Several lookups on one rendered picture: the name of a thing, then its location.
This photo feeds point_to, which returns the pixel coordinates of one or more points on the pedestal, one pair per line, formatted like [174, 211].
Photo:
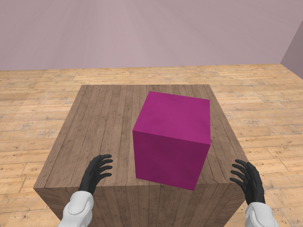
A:
[101, 121]

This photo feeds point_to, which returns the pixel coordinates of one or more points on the robot left hand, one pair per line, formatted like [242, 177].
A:
[92, 174]

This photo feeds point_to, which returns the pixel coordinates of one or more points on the left robot forearm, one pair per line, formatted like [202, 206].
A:
[77, 213]

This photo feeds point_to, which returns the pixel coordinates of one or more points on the right robot forearm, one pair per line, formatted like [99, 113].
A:
[259, 215]

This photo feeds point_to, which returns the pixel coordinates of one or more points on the robot right hand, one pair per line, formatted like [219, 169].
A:
[252, 183]

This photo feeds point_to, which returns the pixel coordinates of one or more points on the carton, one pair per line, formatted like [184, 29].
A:
[171, 139]

